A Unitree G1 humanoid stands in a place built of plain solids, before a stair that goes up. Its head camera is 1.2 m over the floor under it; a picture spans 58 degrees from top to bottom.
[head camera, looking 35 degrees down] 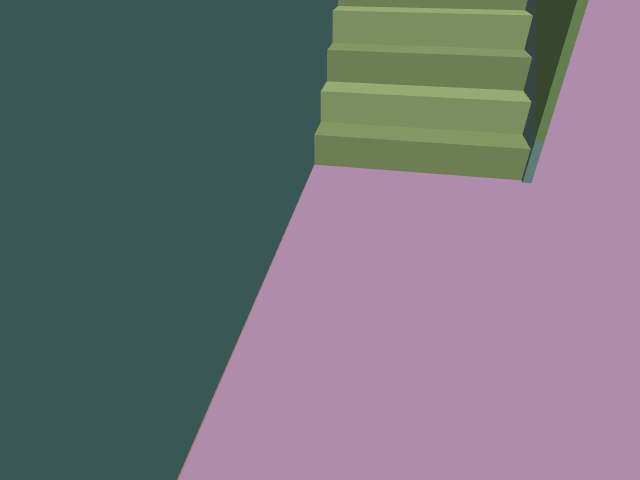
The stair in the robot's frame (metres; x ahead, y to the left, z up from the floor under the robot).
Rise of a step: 0.20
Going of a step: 0.23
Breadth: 1.27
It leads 10 degrees to the right of straight ahead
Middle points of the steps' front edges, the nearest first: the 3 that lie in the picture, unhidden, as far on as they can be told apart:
2.45 -0.59 0.20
2.68 -0.63 0.40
2.91 -0.67 0.60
